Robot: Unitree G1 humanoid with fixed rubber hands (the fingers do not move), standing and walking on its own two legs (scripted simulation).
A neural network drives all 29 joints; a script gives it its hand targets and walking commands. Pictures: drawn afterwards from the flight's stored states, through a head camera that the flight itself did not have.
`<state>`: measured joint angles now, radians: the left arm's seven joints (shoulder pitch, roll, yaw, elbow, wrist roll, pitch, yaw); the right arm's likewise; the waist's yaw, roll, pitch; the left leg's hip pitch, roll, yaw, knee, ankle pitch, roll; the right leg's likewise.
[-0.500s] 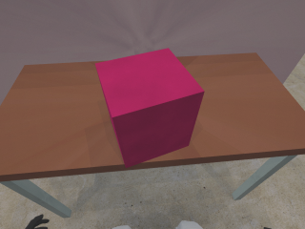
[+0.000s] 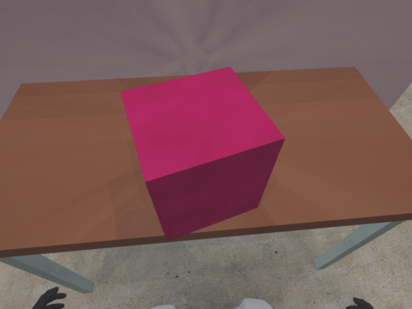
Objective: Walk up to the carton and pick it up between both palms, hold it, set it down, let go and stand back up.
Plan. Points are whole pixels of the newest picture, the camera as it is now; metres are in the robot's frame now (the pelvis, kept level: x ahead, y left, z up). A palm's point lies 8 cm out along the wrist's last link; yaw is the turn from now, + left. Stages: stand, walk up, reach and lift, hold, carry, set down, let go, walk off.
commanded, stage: walk up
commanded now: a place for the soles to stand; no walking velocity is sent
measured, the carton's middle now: (197, 157) +0.38 +0.01 +0.08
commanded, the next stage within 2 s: reach and lift in 1.12 s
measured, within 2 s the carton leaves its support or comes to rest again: neither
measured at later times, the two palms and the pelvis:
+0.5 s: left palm out of the picture +0.10 +0.32 -0.07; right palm out of the picture +0.07 -0.33 -0.10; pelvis -0.02 +0.00 +0.00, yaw +0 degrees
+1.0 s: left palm out of the picture +0.10 +0.32 -0.07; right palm out of the picture +0.07 -0.33 -0.09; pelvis -0.01 +0.00 +0.00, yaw +0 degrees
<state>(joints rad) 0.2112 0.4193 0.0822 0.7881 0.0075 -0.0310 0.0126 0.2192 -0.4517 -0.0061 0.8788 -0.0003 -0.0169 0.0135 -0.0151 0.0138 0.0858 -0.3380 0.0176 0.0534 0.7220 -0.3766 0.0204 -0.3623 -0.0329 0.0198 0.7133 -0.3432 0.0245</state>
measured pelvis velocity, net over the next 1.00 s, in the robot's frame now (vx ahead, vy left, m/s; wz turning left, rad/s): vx -0.01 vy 0.00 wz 0.00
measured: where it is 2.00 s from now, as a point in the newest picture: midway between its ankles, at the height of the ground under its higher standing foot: outside the picture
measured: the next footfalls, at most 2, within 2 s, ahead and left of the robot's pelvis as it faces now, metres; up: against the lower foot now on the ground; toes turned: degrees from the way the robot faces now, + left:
none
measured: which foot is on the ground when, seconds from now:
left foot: down 0.00-1.00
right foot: down 0.00-1.00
